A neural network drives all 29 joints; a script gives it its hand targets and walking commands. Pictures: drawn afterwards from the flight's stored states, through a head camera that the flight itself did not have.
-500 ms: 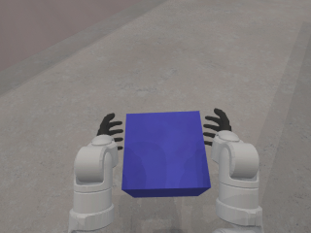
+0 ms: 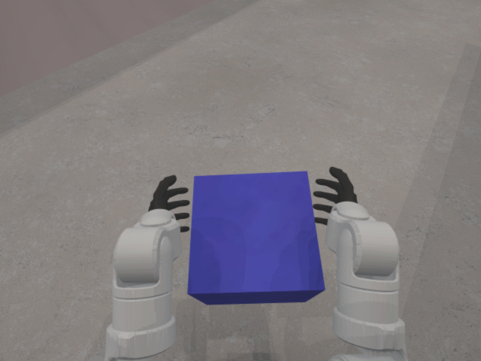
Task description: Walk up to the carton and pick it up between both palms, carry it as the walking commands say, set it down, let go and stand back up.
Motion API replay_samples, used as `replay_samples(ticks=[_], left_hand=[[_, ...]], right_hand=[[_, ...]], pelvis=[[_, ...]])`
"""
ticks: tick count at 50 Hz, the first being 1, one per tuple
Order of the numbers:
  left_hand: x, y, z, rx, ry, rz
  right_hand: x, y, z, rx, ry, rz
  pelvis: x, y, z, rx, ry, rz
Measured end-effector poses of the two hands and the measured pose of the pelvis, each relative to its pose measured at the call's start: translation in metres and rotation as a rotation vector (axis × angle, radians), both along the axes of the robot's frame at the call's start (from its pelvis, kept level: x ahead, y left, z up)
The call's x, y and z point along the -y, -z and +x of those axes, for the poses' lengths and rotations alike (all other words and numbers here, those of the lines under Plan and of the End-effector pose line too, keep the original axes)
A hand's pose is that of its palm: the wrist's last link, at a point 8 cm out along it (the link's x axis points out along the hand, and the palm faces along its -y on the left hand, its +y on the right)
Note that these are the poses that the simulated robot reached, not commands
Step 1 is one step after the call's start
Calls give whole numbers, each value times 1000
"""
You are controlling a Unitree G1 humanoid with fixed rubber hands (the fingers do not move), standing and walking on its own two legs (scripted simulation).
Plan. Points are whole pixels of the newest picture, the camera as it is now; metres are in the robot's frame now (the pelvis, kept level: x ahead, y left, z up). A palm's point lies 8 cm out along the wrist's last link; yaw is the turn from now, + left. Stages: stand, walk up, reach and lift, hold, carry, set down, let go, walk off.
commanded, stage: carry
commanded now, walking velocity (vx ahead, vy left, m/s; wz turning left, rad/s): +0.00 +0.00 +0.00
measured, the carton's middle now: (253, 243) +0.31 -0.01 -0.01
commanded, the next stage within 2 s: none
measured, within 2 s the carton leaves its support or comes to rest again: neither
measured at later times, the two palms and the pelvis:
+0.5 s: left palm (161, 224) +0.28 +0.13 +0.10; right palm (345, 217) +0.29 -0.14 +0.12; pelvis +0.00 +0.00 +0.00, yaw +0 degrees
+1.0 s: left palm (163, 224) +0.28 +0.13 +0.10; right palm (344, 219) +0.29 -0.14 +0.11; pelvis +0.00 +0.00 +0.00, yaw +0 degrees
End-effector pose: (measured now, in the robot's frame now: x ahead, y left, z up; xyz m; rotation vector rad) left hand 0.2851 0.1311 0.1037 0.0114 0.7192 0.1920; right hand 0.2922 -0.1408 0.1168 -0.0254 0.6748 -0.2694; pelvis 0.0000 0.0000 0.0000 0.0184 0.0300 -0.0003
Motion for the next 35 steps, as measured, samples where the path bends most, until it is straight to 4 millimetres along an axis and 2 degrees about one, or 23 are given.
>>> replay_samples(ticks=[35], left_hand=[[2, 4, -2, 2, 9, 1]], right_hand=[[3, 6, -3, 3, -3, 5]], pelvis=[[0, 0, -4, 6, 0, 0]])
